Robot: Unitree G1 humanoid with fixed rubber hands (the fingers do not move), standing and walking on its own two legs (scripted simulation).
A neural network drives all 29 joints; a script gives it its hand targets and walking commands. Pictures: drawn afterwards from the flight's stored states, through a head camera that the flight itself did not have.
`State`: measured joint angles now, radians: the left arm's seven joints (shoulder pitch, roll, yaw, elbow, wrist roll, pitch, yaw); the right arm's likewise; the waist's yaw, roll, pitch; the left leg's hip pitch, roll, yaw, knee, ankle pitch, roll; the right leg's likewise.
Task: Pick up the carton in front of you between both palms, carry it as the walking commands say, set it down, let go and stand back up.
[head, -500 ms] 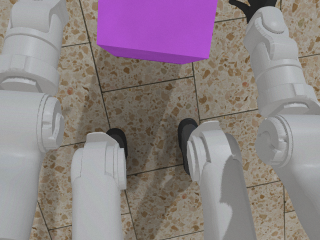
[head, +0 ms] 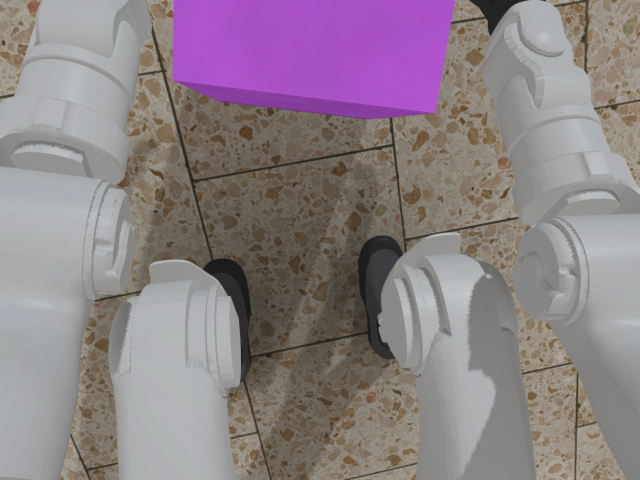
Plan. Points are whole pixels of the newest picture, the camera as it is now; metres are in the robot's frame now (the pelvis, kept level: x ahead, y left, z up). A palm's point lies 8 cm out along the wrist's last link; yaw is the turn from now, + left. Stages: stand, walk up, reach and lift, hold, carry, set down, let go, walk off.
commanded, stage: reach and lift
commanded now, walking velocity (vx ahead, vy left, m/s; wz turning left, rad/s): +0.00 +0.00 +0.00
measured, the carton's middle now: (310, 5) +0.55 -0.02 -0.25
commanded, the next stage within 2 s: none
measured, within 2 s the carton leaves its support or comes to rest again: leaves its support in 0.54 s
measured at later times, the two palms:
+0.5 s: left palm out of the picture +0.57 +0.13 -0.17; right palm out of the picture +0.53 -0.18 -0.17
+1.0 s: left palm out of the picture +0.51 +0.14 +0.02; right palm out of the picture +0.48 -0.16 +0.02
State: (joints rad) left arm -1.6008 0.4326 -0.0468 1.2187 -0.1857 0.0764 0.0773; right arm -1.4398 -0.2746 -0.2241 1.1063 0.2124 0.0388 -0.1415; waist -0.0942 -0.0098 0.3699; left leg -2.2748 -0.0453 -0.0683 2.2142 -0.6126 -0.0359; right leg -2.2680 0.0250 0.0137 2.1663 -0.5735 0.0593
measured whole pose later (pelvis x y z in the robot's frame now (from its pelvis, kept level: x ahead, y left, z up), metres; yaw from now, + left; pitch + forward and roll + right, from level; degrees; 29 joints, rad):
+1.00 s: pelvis -0.02 +0.00 +0.09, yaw +2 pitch +43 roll -2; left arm -1.26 0.10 0.42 0.91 0.24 0.36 0.06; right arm -1.13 0.00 -0.58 0.70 -0.23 0.38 -0.06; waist -0.06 0.03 -0.09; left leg -2.12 -0.13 -0.10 1.85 -0.49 -0.07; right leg -2.11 0.09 0.09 1.83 -0.48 0.09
